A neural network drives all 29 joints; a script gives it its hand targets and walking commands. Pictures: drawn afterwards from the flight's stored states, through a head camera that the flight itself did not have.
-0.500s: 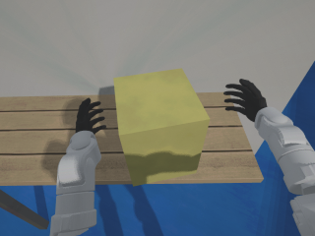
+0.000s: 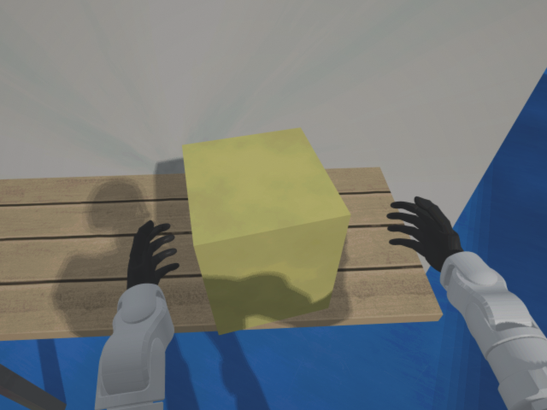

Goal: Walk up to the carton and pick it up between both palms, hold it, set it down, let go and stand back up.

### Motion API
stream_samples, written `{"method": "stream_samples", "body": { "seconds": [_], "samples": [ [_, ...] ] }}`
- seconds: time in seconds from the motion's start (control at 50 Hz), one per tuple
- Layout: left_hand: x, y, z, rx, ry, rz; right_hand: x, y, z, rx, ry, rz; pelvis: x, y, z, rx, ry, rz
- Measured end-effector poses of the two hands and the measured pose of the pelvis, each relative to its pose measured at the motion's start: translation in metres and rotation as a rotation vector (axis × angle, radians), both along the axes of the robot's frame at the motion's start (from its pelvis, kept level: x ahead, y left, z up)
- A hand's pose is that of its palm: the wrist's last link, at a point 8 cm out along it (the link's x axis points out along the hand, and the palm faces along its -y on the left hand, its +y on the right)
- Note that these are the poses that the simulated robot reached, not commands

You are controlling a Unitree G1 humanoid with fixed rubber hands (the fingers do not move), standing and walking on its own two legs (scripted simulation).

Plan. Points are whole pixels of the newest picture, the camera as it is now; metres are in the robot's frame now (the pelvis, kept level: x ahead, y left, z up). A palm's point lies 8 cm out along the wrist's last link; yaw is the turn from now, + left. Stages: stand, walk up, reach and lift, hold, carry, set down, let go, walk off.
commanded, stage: set down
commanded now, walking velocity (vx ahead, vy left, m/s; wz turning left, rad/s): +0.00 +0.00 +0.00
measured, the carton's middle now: (259, 231) +0.41 +0.06 +0.04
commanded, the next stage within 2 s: none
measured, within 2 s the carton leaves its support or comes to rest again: neither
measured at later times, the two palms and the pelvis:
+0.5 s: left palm (158, 329) +0.23 +0.18 +0.05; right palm (460, 321) +0.25 -0.23 +0.03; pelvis +0.01 +0.00 +0.00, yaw -1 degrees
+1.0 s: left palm (150, 359) +0.21 +0.20 -0.01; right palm (453, 356) +0.22 -0.22 +0.00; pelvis +0.02 +0.01 +0.00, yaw -2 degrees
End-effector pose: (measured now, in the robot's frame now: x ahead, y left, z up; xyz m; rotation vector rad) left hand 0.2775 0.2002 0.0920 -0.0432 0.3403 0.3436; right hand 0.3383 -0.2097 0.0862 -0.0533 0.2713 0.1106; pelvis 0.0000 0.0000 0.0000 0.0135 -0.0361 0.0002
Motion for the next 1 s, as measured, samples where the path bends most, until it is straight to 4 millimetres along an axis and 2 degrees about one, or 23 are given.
{"method": "stream_samples", "body": {
  "seconds": [0.16,0.56,0.68,0.78,1.0],
  "samples": [
    [-0.011,-0.007,-0.01,0.01,-0.02,-0.007,-0.024,-0.007,-0.013,0.008,-0.009,-0.005,0.004,0.0,0.001,0.0,-0.01,-0.009],
    [-0.048,-0.019,-0.053,0.05,-0.023,-0.004,-0.093,-0.017,-0.059,0.022,0.017,-0.028,0.009,0.003,0.0,0.005,-0.022,-0.022],
    [-0.054,-0.022,-0.062,0.059,-0.014,-0.014,-0.105,-0.022,-0.068,0.017,0.025,-0.035,0.011,0.003,-0.001,0.005,-0.011,-0.03],
    [-0.058,-0.02,-0.077,0.059,0.031,-0.023,-0.113,-0.025,-0.077,-0.003,0.058,-0.043,0.014,0.003,-0.001,0.008,-0.013,-0.034],
    [-0.064,0.003,-0.099,0.084,0.112,-0.059,-0.118,-0.009,-0.09,-0.021,0.116,-0.053,0.023,0.007,0.001,0.007,-0.014,-0.03]
  ]
}}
